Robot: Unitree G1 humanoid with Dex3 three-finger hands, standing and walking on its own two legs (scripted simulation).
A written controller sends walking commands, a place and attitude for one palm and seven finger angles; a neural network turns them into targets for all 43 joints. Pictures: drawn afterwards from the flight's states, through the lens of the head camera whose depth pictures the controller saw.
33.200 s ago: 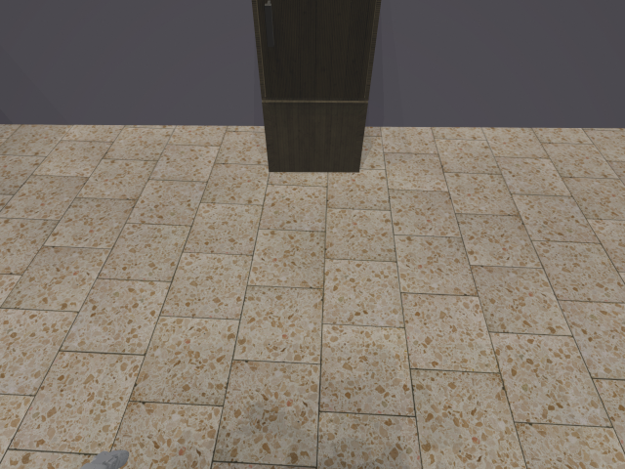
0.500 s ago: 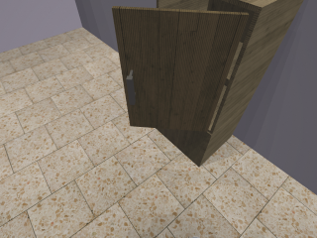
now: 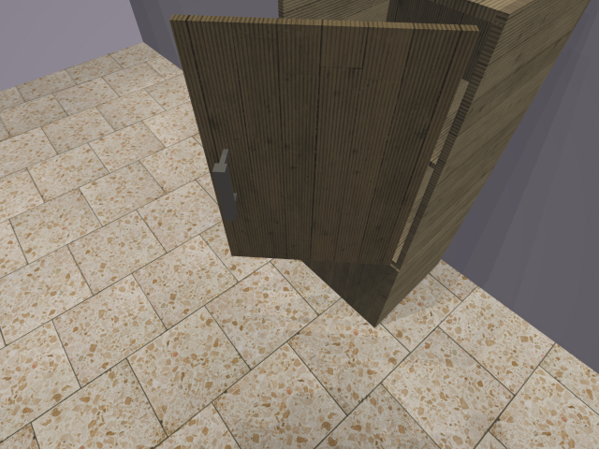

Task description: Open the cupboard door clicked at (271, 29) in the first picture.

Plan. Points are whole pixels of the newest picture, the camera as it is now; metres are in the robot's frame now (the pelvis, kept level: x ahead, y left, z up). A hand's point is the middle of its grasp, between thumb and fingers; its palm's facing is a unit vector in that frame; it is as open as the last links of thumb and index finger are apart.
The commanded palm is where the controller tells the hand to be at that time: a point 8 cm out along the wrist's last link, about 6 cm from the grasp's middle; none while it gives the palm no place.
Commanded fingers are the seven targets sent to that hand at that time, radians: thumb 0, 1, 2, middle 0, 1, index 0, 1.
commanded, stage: come to a stop and stand still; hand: left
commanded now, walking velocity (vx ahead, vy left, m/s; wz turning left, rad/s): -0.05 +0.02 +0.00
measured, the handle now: (227, 185) +0.57 +0.18 -0.04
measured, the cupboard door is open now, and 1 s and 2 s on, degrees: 44 44 44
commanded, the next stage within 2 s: look again from close up in 0.64 s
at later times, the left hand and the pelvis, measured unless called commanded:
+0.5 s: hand out of the picture +0.01 +0.22 -0.16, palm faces -0.01 -0.97 -0.24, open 7.4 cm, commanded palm none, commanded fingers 0.00 0.90 0.90 -0.20 -0.30 -0.20 -0.30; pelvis -0.03 +0.04 +0.00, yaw -2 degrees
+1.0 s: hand out of the picture +0.00 +0.20 -0.17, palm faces -0.05 -0.98 -0.20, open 7.4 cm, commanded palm none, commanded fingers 0.00 0.90 0.90 -0.20 -0.30 -0.20 -0.30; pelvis -0.02 +0.03 +0.01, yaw -2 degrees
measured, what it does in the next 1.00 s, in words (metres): stands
